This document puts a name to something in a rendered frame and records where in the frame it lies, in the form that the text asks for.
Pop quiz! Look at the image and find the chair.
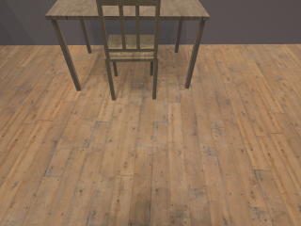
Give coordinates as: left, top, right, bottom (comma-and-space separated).
96, 0, 161, 101

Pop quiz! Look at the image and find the table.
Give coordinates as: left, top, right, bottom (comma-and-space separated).
45, 0, 210, 91

